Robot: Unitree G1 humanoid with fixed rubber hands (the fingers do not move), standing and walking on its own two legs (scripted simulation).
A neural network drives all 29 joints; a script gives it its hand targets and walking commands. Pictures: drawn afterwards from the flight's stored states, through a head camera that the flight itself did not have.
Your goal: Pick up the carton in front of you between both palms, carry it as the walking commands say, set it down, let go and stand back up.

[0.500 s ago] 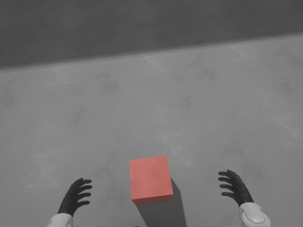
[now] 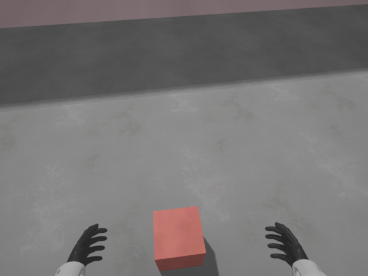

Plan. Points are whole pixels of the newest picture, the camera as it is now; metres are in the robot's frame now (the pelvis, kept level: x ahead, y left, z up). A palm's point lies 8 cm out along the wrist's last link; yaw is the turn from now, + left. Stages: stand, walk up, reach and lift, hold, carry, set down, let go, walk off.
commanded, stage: stand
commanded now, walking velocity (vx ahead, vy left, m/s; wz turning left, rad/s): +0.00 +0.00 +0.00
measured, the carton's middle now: (178, 239) +0.36 +0.03 -0.65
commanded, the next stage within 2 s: none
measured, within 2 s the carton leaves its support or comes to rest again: neither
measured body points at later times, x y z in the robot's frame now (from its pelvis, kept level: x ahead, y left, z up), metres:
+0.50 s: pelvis +0.01 +0.02 +0.00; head +0.01 +0.03 +0.45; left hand +0.15 +0.31 -0.11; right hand +0.14 -0.28 -0.09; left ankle +0.00 +0.12 -0.74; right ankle -0.03 -0.11 -0.74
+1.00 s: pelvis +0.00 +0.02 +0.01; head -0.01 +0.03 +0.46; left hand +0.11 +0.32 -0.11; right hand +0.10 -0.29 -0.10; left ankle +0.00 +0.12 -0.74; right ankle -0.03 -0.12 -0.74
